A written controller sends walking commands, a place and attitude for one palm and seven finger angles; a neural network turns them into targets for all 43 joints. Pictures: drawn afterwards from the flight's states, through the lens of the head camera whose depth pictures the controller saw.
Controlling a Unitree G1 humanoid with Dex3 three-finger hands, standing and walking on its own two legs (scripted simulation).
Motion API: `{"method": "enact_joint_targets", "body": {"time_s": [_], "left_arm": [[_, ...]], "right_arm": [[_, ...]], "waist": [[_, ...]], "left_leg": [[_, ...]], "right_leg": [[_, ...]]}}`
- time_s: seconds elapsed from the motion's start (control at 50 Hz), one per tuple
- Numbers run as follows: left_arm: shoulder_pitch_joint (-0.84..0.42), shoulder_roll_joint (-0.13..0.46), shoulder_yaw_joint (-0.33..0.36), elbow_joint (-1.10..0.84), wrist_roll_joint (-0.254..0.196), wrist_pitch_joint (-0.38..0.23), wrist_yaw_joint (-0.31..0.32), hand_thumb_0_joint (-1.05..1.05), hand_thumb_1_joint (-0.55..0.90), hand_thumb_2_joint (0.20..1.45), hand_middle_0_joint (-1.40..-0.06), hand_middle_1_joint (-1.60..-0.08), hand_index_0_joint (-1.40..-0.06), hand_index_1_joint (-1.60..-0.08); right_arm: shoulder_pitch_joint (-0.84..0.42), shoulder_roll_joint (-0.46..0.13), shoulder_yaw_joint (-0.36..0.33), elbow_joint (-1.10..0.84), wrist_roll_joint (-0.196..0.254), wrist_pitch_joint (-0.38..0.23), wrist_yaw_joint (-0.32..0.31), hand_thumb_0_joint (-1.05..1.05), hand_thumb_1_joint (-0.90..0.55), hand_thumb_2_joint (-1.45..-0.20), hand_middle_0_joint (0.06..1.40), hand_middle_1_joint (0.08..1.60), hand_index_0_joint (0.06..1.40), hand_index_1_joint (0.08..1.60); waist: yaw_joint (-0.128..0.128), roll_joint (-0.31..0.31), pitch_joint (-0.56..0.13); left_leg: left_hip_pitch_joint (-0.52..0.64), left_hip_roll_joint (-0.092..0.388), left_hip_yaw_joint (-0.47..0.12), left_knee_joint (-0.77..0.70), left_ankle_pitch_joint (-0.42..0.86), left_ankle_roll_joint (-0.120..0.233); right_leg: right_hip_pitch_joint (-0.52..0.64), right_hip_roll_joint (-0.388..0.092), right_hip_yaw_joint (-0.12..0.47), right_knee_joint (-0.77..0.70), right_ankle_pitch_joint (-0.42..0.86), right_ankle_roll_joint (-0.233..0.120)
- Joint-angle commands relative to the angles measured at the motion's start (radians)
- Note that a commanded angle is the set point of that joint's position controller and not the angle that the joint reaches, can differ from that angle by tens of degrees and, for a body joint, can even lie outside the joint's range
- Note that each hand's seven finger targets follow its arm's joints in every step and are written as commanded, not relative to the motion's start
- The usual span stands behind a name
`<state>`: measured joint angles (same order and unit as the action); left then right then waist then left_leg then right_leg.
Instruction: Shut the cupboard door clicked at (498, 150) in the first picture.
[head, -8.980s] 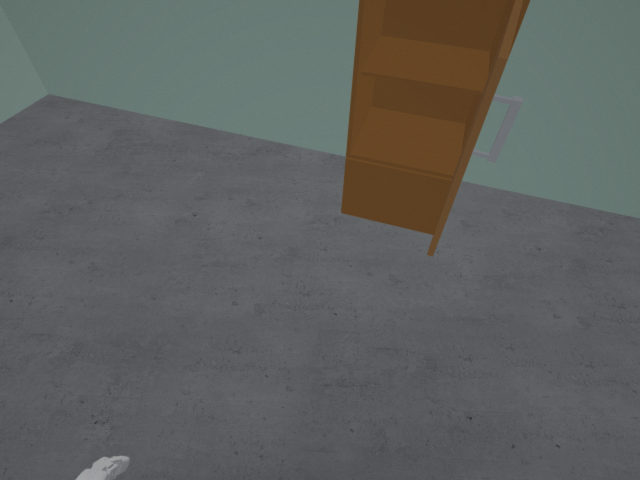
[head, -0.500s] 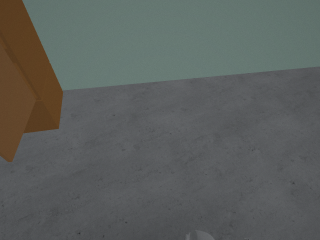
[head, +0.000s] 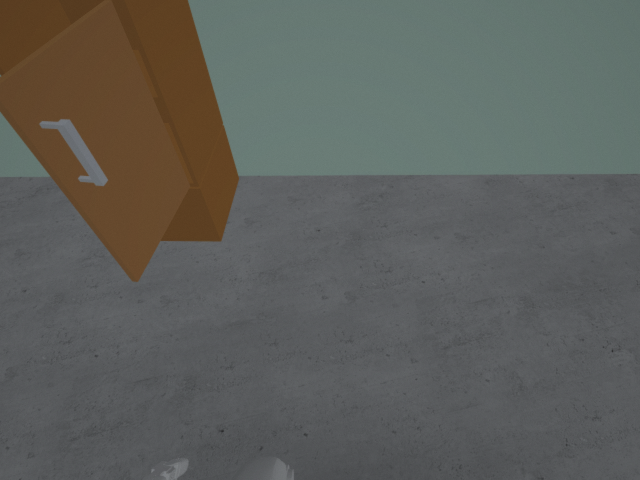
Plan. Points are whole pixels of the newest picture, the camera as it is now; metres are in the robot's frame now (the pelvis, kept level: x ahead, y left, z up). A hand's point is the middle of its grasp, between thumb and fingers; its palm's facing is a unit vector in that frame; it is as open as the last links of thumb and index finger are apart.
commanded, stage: turn to face it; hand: left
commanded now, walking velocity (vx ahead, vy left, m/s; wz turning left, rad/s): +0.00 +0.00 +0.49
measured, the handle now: (75, 154) +0.72 +0.54 -0.01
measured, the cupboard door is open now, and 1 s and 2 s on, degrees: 84 84 84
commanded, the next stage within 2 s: take the last steps up to it in 0.50 s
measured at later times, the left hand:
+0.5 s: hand out of the picture -0.01 +0.27 -0.17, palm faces +0.24 -0.94 -0.25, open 7.4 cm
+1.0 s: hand out of the picture -0.10 +0.18 -0.16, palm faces +0.39 -0.90 -0.19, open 7.3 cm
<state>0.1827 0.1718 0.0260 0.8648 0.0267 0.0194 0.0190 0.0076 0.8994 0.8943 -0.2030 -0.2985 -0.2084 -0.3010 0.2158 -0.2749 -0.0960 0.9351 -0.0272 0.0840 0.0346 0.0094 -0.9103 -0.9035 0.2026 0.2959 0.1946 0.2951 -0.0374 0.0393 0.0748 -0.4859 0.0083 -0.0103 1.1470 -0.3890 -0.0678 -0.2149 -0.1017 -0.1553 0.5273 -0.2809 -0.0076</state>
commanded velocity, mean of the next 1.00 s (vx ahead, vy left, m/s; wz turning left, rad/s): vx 0.13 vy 0.00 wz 0.20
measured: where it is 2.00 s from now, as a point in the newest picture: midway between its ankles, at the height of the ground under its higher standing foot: (282, 443)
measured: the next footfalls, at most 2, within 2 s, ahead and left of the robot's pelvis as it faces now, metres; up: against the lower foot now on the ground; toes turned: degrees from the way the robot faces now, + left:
left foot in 0.22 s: +0.01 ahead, +0.16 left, +0.00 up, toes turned +12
right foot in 0.64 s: +0.06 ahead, -0.08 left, +0.00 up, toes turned +9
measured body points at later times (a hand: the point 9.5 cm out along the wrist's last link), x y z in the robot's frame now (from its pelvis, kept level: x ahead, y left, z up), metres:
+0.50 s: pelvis -0.02 +0.05 +0.00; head +0.00 +0.06 +0.45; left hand -0.02 +0.32 -0.15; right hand +0.12 -0.17 -0.13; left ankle -0.03 +0.15 -0.74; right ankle +0.01 -0.10 -0.68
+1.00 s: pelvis +0.00 +0.04 +0.01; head -0.01 +0.02 +0.46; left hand -0.12 +0.23 -0.14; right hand +0.08 -0.20 -0.15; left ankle -0.04 +0.19 -0.69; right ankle +0.02 -0.08 -0.74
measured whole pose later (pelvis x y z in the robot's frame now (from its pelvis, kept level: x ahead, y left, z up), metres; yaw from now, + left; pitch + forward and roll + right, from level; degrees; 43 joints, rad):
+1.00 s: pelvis +0.00 +0.04 +0.01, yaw +18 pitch -1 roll +1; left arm 0.42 0.13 0.03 1.09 0.03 -0.04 0.01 0.01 0.91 0.89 -0.20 -0.30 -0.21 -0.30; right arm 0.31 -0.22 -0.07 1.08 -0.04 0.04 0.03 0.01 -0.91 -0.90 0.20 0.30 0.19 0.29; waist 0.03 0.02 -0.01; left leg -0.41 0.09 0.05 0.86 -0.28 -0.04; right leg -0.11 -0.07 -0.15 0.34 -0.22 0.00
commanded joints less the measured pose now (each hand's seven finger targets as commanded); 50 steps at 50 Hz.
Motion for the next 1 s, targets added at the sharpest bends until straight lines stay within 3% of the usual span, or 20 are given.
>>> {"method": "enact_joint_targets", "body": {"time_s": [0.0, 0.08, 0.14, 0.16, 0.18, 0.2, 0.24, 0.28, 0.34, 0.46, 0.54, 0.58, 0.6, 0.62, 0.64, 0.66, 0.68, 0.72, 0.76, 0.98], "left_arm": [[0.049, 0.241, 0.069, -0.048, 0.003, -0.024, 0.015, 0.0, 0.9, 0.9, -0.2, -0.3, -0.2, -0.3], [0.087, 0.273, 0.082, -0.023, 0.007, -0.018, 0.012, 0.0, 0.9, 0.9, -0.2, -0.3, -0.2, -0.3], [0.082, 0.272, 0.085, -0.004, -0.001, -0.01, 0.007, 0.0, 0.9, 0.9, -0.2, -0.3, -0.2, -0.3], [0.076, 0.254, 0.083, -0.006, -0.011, -0.005, 0.005, 0.0, 0.9, 0.9, -0.2, -0.3, -0.2, -0.3], [0.09, 0.19, 0.073, -0.036, -0.018, 0.002, -0.002, 0.0, 0.9, 0.9, -0.2, -0.3, -0.2, -0.3], [0.023, 0.148, 0.046, -0.071, -0.009, 0.006, -0.002, 0.0, 0.9, 0.9, -0.2, -0.3, -0.2, -0.3], [-0.033, 0.156, 0.054, -0.044, -0.011, 0.02, 0.007, 0.0, 0.9, 0.9, -0.2, -0.3, -0.2, -0.3], [0.012, 0.161, 0.056, 0.002, -0.011, 0.016, -0.005, 0.0, 0.9, 0.9, -0.2, -0.3, -0.2, -0.3], [0.052, 0.152, 0.05, 0.027, -0.014, 0.014, -0.007, 0.0, 0.9, 0.9, -0.2, -0.3, -0.2, -0.3], [0.013, 0.126, 0.041, 0.017, -0.017, 0.015, -0.002, 0.0, 0.9, 0.9, -0.2, -0.3, -0.2, -0.3], [0.057, 0.113, 0.037, 0.032, -0.02, 0.003, 0.003, 0.0, 0.9, 0.9, -0.2, -0.3, -0.2, -0.3], [0.135, 0.111, 0.037, 0.062, -0.018, -0.012, 0.008, 0.0, 0.9, 0.9, -0.2, -0.3, -0.2, -0.3], [0.168, 0.141, 0.04, 0.075, -0.011, -0.025, 0.011, 0.0, 0.9, 0.9, -0.2, -0.3, -0.2, -0.3], [0.185, 0.216, 0.051, 0.081, 0.003, -0.038, 0.016, 0.0, 0.9, 0.9, -0.2, -0.3, -0.2, -0.3], [0.186, 0.262, 0.054, 0.065, 0.0, -0.03, 0.008, 0.0, 0.9, 0.9, -0.2, -0.3, -0.2, -0.3], [0.172, 0.251, 0.062, 0.061, -0.005, -0.034, 0.009, 0.0, 0.9, 0.9, -0.2, -0.3, -0.2, -0.3], [0.145, 0.215, 0.056, 0.063, -0.006, -0.038, 0.009, 0.0, 0.9, 0.9, -0.2, -0.3, -0.2, -0.3], [0.094, 0.159, 0.043, 0.063, -0.005, -0.051, 0.006, 0.0, 0.9, 0.9, -0.2, -0.3, -0.2, -0.3], [0.132, 0.129, 0.038, 0.081, -0.007, -0.067, 0.005, 0.0, 0.9, 0.9, -0.2, -0.3, -0.2, -0.3], [0.307, 0.136, 0.039, 0.217, 0.008, -0.078, -0.001, 0.0, 0.9, 0.9, -0.2, -0.3, -0.2, -0.3]], "right_arm": [[-0.105, -0.046, -0.002, -0.095, 0.011, -0.022, 0.001, 0.0, -0.9, -0.9, 0.2, 0.3, 0.2, 0.3], [-0.116, -0.03, 0.015, -0.1, 0.019, -0.041, -0.005, 0.0, -0.9, -0.9, 0.2, 0.3, 0.2, 0.3], [-0.042, -0.044, 0.017, -0.083, 0.017, -0.054, -0.013, 0.0, -0.9, -0.9, 0.2, 0.3, 0.2, 0.3], [0.009, -0.085, 0.007, -0.067, 0.015, -0.064, -0.013, 0.0, -0.9, -0.9, 0.2, 0.3, 0.2, 0.3], [0.048, -0.197, -0.017, -0.07, 0.006, -0.074, -0.017, 0.0, -0.9, -0.9, 0.2, 0.3, 0.2, 0.3], [0.1, -0.256, -0.027, -0.058, 0.012, -0.066, -0.022, 0.0, -0.9, -0.9, 0.2, 0.3, 0.2, 0.3], [0.059, -0.203, -0.013, -0.042, 0.005, -0.068, -0.048, 0.0, -0.9, -0.9, 0.2, 0.3, 0.2, 0.3], [-0.04, -0.14, 0.01, -0.064, 0.005, -0.072, -0.053, 0.0, -0.9, -0.9, 0.2, 0.3, 0.2, 0.3], [-0.035, -0.126, 0.015, -0.057, 0.01, -0.081, -0.054, 0.0, -0.9, -0.9, 0.2, 0.3, 0.2, 0.3], [-0.005, -0.119, 0.01, -0.032, 0.006, -0.072, -0.054, 0.0, -0.9, -0.9, 0.2, 0.3, 0.2, 0.3], [-0.032, -0.11, 0.008, -0.028, 0.003, -0.065, -0.05, 0.0, -0.9, -0.9, 0.2, 0.3, 0.2, 0.3], [-0.047, -0.091, 0.009, -0.024, 0.011, -0.065, -0.048, 0.0, -0.9, -0.9, 0.2, 0.3, 0.2, 0.3], [-0.03, -0.054, 0.014, -0.016, 0.019, -0.069, -0.043, 0.0, -0.9, -0.9, 0.2, 0.3, 0.2, 0.3], [-0.003, 0.022, 0.029, -0.028, 0.024, -0.071, -0.038, 0.0, -0.9, -0.9, 0.2, 0.3, 0.2, 0.3], [-0.039, -0.001, 0.022, -0.05, 0.014, -0.06, -0.036, 0.0, -0.9, -0.9, 0.2, 0.3, 0.2, 0.3], [-0.057, -0.031, 0.012, -0.045, 0.002, -0.046, -0.033, 0.0, -0.9, -0.9, 0.2, 0.3, 0.2, 0.3], [-0.055, -0.044, 0.006, -0.031, -0.001, -0.046, -0.026, 0.0, -0.9, -0.9, 0.2, 0.3, 0.2, 0.3], [0.018, -0.018, 0.004, 0.023, -0.007, -0.05, -0.012, 0.0, -0.9, -0.9, 0.2, 0.3, 0.2, 0.3], [0.056, 0.007, 0.008, 0.046, -0.007, -0.053, -0.01, 0.0, -0.9, -0.9, 0.2, 0.3, 0.2, 0.3], [-0.043, 0.062, 0.031, 0.034, 0.003, -0.09, -0.003, 0.0, -0.9, -0.9, 0.2, 0.3, 0.2, 0.3]], "waist": [[0.069, -0.217, -0.041], [0.089, -0.266, -0.102], [0.048, -0.243, -0.14], [0.014, -0.155, -0.173], [-0.006, 0.148, -0.2], [-0.036, 0.245, -0.178], [-0.029, 0.225, -0.114], [0.023, 0.145, -0.077], [0.03, 0.103, -0.112], [0.011, 0.111, -0.09], [0.032, 0.13, -0.083], [0.069, 0.075, -0.107], [0.079, -0.023, -0.134], [0.076, -0.27, -0.119], [0.101, -0.284, -0.067], [0.104, -0.342, -0.015], [0.082, -0.288, 0.045], [0.034, -0.165, 0.044], [0.036, -0.175, 0.02], [0.102, -0.214, 0.035]], "left_leg": [[-0.019, 0.024, 0.043, -0.16, -0.052, -0.014], [0.076, 0.01, 0.095, -0.373, -0.083, 0.003], [0.234, -0.008, 0.119, -0.633, 0.082, 0.022], [0.381, 0.032, 0.081, -0.76, 0.227, 0.038], [0.543, 0.271, -0.231, -0.797, 0.507, 0.134], [0.516, 0.413, -0.329, -0.8, 0.747, 0.23], [0.395, 0.348, -0.286, -0.813, 0.613, 0.25], [0.357, 0.261, -0.178, -0.805, 0.627, 0.225], [0.397, 0.236, -0.131, -0.795, 0.686, 0.223], [0.37, 0.243, -0.195, -0.808, 0.594, 0.242], [0.288, 0.226, -0.235, -0.788, 0.528, 0.23], [0.222, 0.18, -0.207, -0.719, 0.434, 0.184], [0.162, 0.117, -0.16, -0.641, 0.274, 0.132], [-0.011, -0.015, -0.029, -0.462, -0.037, 0.064], [-0.053, -0.036, -0.033, -0.286, -0.206, 0.052], [-0.089, -0.003, -0.075, -0.169, -0.161, 0.058], [-0.112, 0.011, -0.075, -0.086, -0.078, 0.061], [-0.095, 0.037, -0.033, -0.026, 0.058, 0.047], [-0.08, 0.045, -0.005, -0.024, 0.132, 0.033], [0.013, 0.072, 0.106, -0.433, 0.052, 0.042]], "right_leg": [[0.079, -0.249, 0.131, -0.207, 0.25, -0.114], [0.132, -0.27, 0.102, -0.121, 0.436, -0.122], [0.105, -0.237, 0.032, 0.003, 0.462, -0.05], [0.009, -0.215, 0.001, 0.116, 0.368, -0.005], [-0.25, -0.088, -0.046, 0.316, -0.027, 0.071], [-0.349, -0.037, 0.022, 0.467, -0.377, 0.09], [-0.366, -0.037, 0.131, 0.596, -0.294, 0.08], [-0.337, -0.028, 0.132, 0.61, -0.169, 0.082], [-0.294, -0.009, 0.119, 0.547, -0.139, 0.093], [-0.224, 0.024, 0.114, 0.37, -0.17, 0.09], [-0.091, 0.056, 0.098, 0.172, -0.121, 0.073], [0.06, 0.056, 0.084, -0.052, 0.056, 0.069], [0.165, -0.001, 0.145, -0.178, 0.1, 0.06], [0.237, -0.223, 0.408, -0.28, -0.012, -0.019], [0.115, -0.345, 0.521, -0.358, -0.2, -0.114], [0.012, -0.332, 0.587, -0.436, -0.425, -0.125], [-0.038, -0.305, 0.57, -0.461, -0.469, -0.112], [-0.028, -0.217, 0.369, -0.41, -0.325, -0.065], [0.002, -0.179, 0.268, -0.397, -0.216, -0.051], [0.059, -0.206, 0.23, -0.397, -0.187, -0.118]]}}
